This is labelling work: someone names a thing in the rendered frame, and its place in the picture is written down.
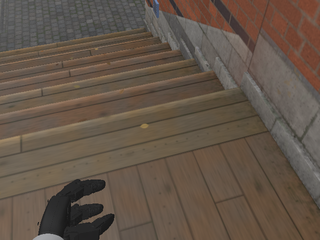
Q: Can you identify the robot left hand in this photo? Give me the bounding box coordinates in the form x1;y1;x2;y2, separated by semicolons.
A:
37;179;115;240

